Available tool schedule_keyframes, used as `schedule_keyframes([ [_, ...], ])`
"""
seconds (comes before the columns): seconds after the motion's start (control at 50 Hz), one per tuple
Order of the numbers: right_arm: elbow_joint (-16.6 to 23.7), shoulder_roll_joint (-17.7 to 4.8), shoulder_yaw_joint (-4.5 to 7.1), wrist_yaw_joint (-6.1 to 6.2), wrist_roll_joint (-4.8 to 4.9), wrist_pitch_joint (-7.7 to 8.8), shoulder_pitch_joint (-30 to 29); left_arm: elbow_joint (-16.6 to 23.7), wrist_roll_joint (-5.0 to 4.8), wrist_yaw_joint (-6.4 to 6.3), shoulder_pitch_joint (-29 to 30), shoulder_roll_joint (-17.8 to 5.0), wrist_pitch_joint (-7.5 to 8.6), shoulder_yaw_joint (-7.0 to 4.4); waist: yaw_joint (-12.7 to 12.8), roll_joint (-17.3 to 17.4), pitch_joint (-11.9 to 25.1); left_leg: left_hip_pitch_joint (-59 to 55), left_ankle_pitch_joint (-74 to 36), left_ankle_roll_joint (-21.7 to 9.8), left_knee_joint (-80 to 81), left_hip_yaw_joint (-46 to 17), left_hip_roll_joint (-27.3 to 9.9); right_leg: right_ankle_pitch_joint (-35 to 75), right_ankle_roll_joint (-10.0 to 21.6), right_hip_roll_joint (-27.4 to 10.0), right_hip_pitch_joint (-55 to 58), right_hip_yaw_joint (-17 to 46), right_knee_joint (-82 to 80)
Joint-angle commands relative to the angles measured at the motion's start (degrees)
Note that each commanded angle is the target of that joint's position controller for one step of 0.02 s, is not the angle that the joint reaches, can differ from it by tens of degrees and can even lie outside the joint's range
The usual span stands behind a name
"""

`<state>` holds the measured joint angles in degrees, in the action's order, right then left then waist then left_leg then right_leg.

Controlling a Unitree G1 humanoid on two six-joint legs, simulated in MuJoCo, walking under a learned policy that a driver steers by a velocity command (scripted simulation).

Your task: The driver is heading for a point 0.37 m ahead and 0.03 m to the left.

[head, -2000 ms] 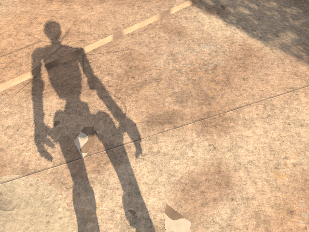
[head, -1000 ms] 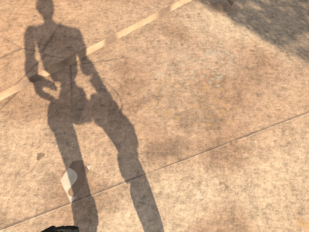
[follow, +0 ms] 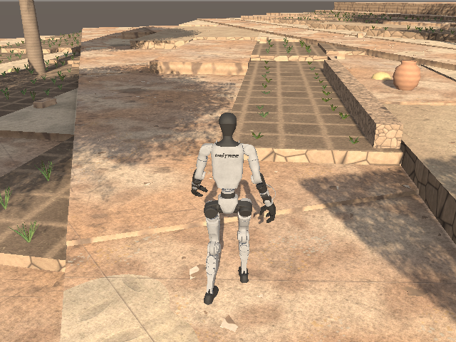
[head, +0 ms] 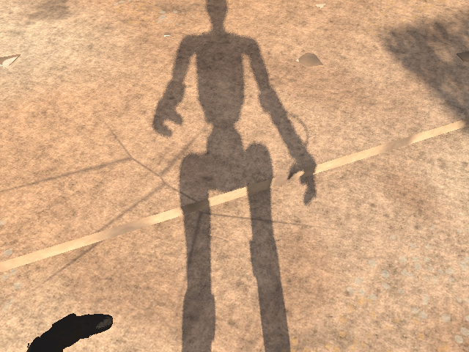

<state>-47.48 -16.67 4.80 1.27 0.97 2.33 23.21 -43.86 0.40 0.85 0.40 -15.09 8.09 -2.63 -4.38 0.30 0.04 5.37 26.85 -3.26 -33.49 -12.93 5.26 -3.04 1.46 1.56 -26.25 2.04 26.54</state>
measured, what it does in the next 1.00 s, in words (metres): walks ahead, turning left: left foot, then right foot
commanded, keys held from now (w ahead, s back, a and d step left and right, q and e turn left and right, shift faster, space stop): w+q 0.28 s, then no key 0.72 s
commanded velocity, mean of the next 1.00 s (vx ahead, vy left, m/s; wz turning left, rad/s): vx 0.25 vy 0.00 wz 0.30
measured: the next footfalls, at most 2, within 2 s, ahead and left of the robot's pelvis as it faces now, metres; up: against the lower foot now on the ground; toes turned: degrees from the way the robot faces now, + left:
left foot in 0.48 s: +0.38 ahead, +0.18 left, +0.00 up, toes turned +16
right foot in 0.82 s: +0.42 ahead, -0.07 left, +0.00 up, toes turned +15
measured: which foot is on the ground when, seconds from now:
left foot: down 0.00-0.00, up 0.02-0.46, down 0.48-1.00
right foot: down 0.00-0.48, up 0.50-0.80, down 0.82-1.00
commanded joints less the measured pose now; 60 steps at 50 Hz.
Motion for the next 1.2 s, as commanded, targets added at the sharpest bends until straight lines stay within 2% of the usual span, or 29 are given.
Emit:
schedule_keyframes([
  [0.02, 7.1, -1.7, -1.09, -0.19, 1.13, 1.64, 5.6, -1.8, -0.39, -0.39, -21.9, -15.1, -0.39, -4.79, 7.8, -20.4, 21.8, 36.9, 8.3, 1.3, -36.6, 3.2, -1.2, -16.1, 15.5, -27.6, 50.9, 43.6, -6.8],
  [0.04, 6.2, -7.4, 0.21, -0.14, 1.61, 1.45, 2.1, -0.1, -0.90, -0.43, -18.4, -9.4, -0.72, -3.38, 8.8, -11.5, 13.4, 41.0, 4.3, 1.6, -41.4, 1.9, -5.0, -22.8, 12.9, -25.3, 43.7, 37.8, -8.6],
  [0.06, 7.1, -8.6, 0.62, -0.14, 1.09, 1.03, -3.0, 0.6, -0.68, -0.60, -15.4, -7.2, -1.25, -2.69, 9.0, -6.1, 7.1, 40.5, -0.7, 1.8, -41.3, 4.2, -7.2, -19.9, 10.2, -22.6, 35.4, 28.2, -9.5],
  [0.08, 7.9, -7.6, 0.70, -0.18, 0.49, 0.80, -5.5, 0.5, -0.28, -0.53, -12.6, -6.2, -1.57, -2.23, 7.6, -3.9, 2.6, 38.5, -4.2, 2.0, -38.7, 5.2, -9.0, -14.0, 9.2, -20.0, 27.5, 21.9, -11.5],
  [0.1, 8.3, -6.7, 0.90, -0.38, 0.17, 0.48, -6.3, 0.3, 0.08, -0.53, -11.0, -5.2, -1.61, -1.84, 6.3, -4.8, 0.5, 36.6, -6.5, 1.9, -36.1, 5.2, -10.7, -9.9, 8.5, -18.0, 22.9, 17.2, -13.1],
  [0.16, 9.6, -3.2, 0.32, -0.90, 0.64, -0.47, -5.9, -0.9, 0.00, -0.38, -10.9, -6.3, -0.96, -2.35, 4.9, -5.9, -0.6, 34.3, -10.1, 2.3, -32.8, 7.0, -12.6, -2.2, 9.4, -16.4, 18.2, 8.5, -17.1],
  [0.24, 11.9, -2.7, 0.04, -1.35, 0.40, -0.44, -9.5, -2.0, -0.11, -0.57, -11.6, -8.6, -0.88, -3.15, 5.2, -3.9, -0.7, 36.8, -19.8, 3.1, -23.6, 7.5, -12.9, 7.4, 9.8, -16.2, 20.5, 0.3, -18.3],
  [0.32, 14.4, -0.8, -0.87, -2.81, -0.16, 0.41, -17.3, -2.8, -0.55, -1.01, -13.1, -9.7, -2.00, -3.05, 7.7, -2.9, -3.2, 31.6, -29.1, 2.4, -8.6, 12.3, -10.5, 16.3, 7.8, -13.9, 20.2, -7.5, -16.5],
  [0.4, 16.9, -1.8, -0.52, -4.09, -0.35, 0.77, -20.0, -4.4, -1.95, -1.27, -16.3, -12.2, -3.64, -3.37, 7.5, -5.0, -1.7, 26.7, -25.0, 0.5, -0.7, 14.7, -7.0, 28.5, 6.4, -15.9, 26.3, -8.2, -10.0],
  [0.44, 15.3, -4.8, 0.93, -4.13, -1.04, 0.87, -13.2, -4.4, -2.66, -1.66, -15.0, -13.2, -4.24, -3.62, 2.8, -5.9, 2.5, 17.2, -24.6, -1.8, 4.4, 15.7, -4.0, 36.6, 4.5, -15.1, 27.8, -8.9, -0.5],
  [0.46, 13.5, -7.3, 2.13, -3.58, -1.28, 0.85, -7.2, -4.5, -2.43, -1.71, -15.4, -12.1, -4.33, -3.19, -0.4, -4.3, 5.9, 6.9, -32.4, -3.4, 8.5, 15.8, -2.9, 34.0, 2.4, -12.8, 24.6, -10.7, 8.5],
  [0.48, 12.7, -12.0, 3.11, -2.32, -2.12, 0.37, -1.5, -3.0, -0.26, -1.59, -16.7, -9.1, -3.86, -1.94, -2.0, 2.5, 12.6, -9.6, -57.7, -6.7, 3.9, 5.7, -12.4, 13.5, -0.5, -9.6, 12.5, -11.5, 24.0],
  [0.5, 14.2, -14.4, 2.11, -1.64, -3.37, 0.10, -4.4, -2.6, 1.35, -0.33, -24.9, -3.4, -3.19, 0.42, 4.3, 15.1, 21.8, -26.2, -82.9, -19.0, -0.1, -15.8, -29.6, -38.8, -4.2, -2.0, -5.3, -6.9, 44.4],
  [0.52, 14.4, -9.9, 1.00, -2.20, -2.66, -0.13, -2.6, -5.5, -0.59, 0.38, -25.5, -8.1, -3.21, -0.35, 0.5, 8.0, 31.1, -25.6, -75.5, -21.4, 2.6, -18.0, -30.3, -39.4, -4.3, -3.5, -4.6, 3.8, 49.0],
  [0.54, 13.7, -8.2, 0.60, -2.68, -1.91, -0.24, -5.4, -3.7, -2.51, 0.53, -19.1, -10.1, -3.77, -1.00, 0.2, 6.0, 22.8, -19.4, -66.4, -18.7, 5.3, -10.5, -26.0, -35.8, -4.2, -5.5, -8.7, 2.4, 48.3],
  [0.56, 13.2, -6.4, 0.02, -2.75, -0.96, -0.15, -9.7, -2.9, -2.07, -0.08, -15.3, -9.1, -4.37, -0.73, 1.7, 2.8, 15.0, -11.3, -57.7, -15.1, 7.8, -5.9, -22.4, -31.9, -4.3, -7.2, -10.4, 1.1, 43.8],
  [0.58, 13.2, -4.8, -0.61, -2.65, -1.00, -0.15, -12.9, -3.3, -1.31, -0.84, -14.2, -8.7, -5.34, -0.85, 3.3, 1.7, 10.5, -2.7, -52.1, -13.1, 10.3, -3.2, -20.5, -29.1, -4.8, -8.4, -7.7, 1.3, 39.8],
  [0.6, 13.1, -5.1, -0.57, -2.65, -1.54, -0.21, -15.6, -3.9, -1.05, -1.35, -16.0, -8.3, -6.56, -0.92, 5.9, 2.9, 8.3, 5.9, -49.2, -12.0, 12.8, 0.0, -18.8, -26.5, -5.2, -8.6, -1.5, 0.8, 36.5],
  [0.64, 12.6, -6.0, -0.07, -2.60, -2.65, 0.06, -18.0, -5.0, -0.55, -2.22, -19.2, -6.3, -7.83, -0.62, 8.0, 5.1, 7.8, 13.6, -46.5, -12.0, 15.4, 3.7, -17.2, -22.9, -6.0, -7.0, 5.8, -1.1, 30.3],
  [0.74, 9.7, -4.6, -0.53, -1.46, -2.44, -0.37, -18.1, -4.7, -0.10, -2.84, -15.2, -5.7, -8.59, -0.45, 6.1, 6.9, 8.3, 15.0, -24.1, -10.4, 17.8, 4.0, -16.5, -13.3, -4.9, -6.4, 11.5, -0.9, 16.4],
  [0.8, 8.0, -2.4, -1.52, -1.39, -1.98, -0.94, -18.5, -4.9, 0.90, -2.29, -14.4, -5.0, -8.45, -0.40, 7.1, 5.8, 4.6, 19.0, -3.6, -5.8, 16.9, 4.4, -13.4, -6.9, -2.9, -4.8, 17.7, -2.4, 4.9],
  [0.82, 6.7, -0.9, -2.07, -1.46, -2.21, -0.88, -16.2, -4.5, 1.60, -2.19, -14.1, -5.8, -8.24, -0.39, 6.9, 4.0, 3.0, 20.0, 0.3, -2.9, 15.6, 5.0, -11.4, -3.9, -1.8, -6.7, 19.1, 0.0, 0.9],
  [0.84, 6.0, -0.8, -2.08, -1.45, -2.68, -0.84, -13.9, -3.5, 1.57, -2.38, -13.2, -9.1, -8.03, -0.81, 4.6, -1.2, 0.7, 20.2, 1.5, -0.1, 11.2, 7.3, -8.1, -1.5, 0.2, -11.3, 17.4, 4.7, -2.5],
  [0.86, 5.7, 0.0, -2.00, -1.26, -2.33, -0.96, -10.6, -4.2, 0.82, -2.41, -10.1, -10.4, -8.00, -1.24, 1.0, -9.9, 0.1, 14.2, -4.5, 1.7, 10.1, 11.6, -5.0, -14.7, 2.4, -11.9, 8.8, 5.4, -4.5],
  [0.88, 5.3, -1.7, -1.78, -0.86, -2.51, -1.23, -13.3, -3.7, 0.79, -2.04, -8.4, -7.1, -7.65, -0.57, 2.8, -9.4, -1.4, 8.9, -9.3, 2.4, 8.1, 11.9, -5.1, -23.2, 1.7, -9.9, 3.4, 5.0, -7.0],
  [0.9, 5.3, -2.7, -1.32, -0.56, -2.14, -1.48, -14.4, -4.2, 1.10, -1.92, -8.4, -5.5, -7.22, -0.07, 3.1, -8.7, -1.8, 7.1, -11.6, 2.0, 7.4, 11.7, -5.5, -24.4, 0.2, -8.9, 2.2, 4.0, -7.4],
  [0.98, 3.3, -2.5, -1.12, -0.14, -2.10, -1.67, -13.8, -6.0, 0.18, -2.00, -10.7, -5.7, -5.80, 0.10, 4.4, -4.2, 0.2, 7.3, -17.9, 0.8, 7.9, 10.2, -6.9, -11.6, -1.4, -7.0, 8.5, 1.3, -3.2],
  [1.06, 1.2, -2.0, -1.02, -0.17, -1.53, -1.27, -13.8, -7.3, 0.01, -2.36, -11.4, -5.5, -5.99, 0.22, 5.1, -1.7, 2.3, 6.2, -24.2, 1.2, 7.1, 10.4, -7.1, -4.0, -0.8, -6.3, 12.2, 0.4, -1.1],
  [1.2, -2.7, -2.4, -0.81, 0.42, -1.25, -1.98, -13.3, -9.4, -0.19, -2.19, -10.5, -5.1, -6.65, 0.29, 5.0, -0.1, 2.1, 4.0, -28.1, 1.5, 6.7, 10.6, -7.4, 0.1, -0.5, -5.4, 13.4, -0.5, -0.9],
])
